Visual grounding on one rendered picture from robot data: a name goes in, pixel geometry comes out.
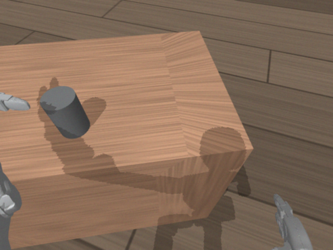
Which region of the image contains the left robot arm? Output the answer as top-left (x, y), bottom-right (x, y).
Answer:
top-left (0, 162), bottom-right (22, 250)

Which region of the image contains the right robot hand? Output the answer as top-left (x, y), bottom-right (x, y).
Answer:
top-left (271, 194), bottom-right (313, 250)

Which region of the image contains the can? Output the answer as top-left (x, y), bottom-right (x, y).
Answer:
top-left (40, 86), bottom-right (90, 139)

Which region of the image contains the left robot hand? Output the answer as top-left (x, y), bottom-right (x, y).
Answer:
top-left (0, 92), bottom-right (30, 111)

